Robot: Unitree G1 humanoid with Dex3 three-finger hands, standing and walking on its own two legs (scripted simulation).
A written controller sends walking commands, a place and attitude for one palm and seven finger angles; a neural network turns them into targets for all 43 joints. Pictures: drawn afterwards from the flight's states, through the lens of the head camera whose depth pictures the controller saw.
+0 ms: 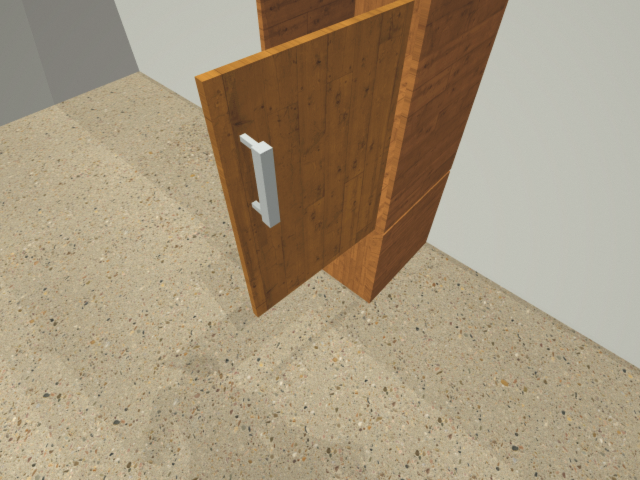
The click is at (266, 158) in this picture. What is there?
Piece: cupboard door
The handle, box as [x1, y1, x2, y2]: [240, 133, 279, 227]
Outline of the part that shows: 244,133 240,135 240,141 251,149 259,196 259,201 252,202 252,206 262,215 262,220 270,227 279,221 272,148 263,141 259,143 256,142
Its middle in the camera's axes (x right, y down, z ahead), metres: -0.10 -0.09 +0.61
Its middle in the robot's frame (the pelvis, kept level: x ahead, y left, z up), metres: +0.53 +0.13 +0.06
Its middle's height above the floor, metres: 0.85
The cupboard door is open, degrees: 84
